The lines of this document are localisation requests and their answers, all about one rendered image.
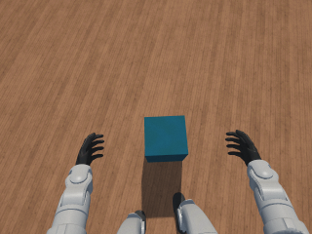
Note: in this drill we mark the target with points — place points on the left robot thigh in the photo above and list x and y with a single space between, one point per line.
132 225

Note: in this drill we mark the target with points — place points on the carton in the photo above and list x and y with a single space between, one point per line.
165 139

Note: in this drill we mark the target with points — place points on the right robot forearm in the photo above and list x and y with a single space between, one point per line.
274 206

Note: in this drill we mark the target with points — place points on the right robot hand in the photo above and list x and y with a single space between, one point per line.
248 150

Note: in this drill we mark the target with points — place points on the left robot hand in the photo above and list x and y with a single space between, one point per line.
85 156

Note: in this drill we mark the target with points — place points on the robot right foot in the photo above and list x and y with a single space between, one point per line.
178 198

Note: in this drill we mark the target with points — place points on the left robot forearm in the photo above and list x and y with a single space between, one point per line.
74 203

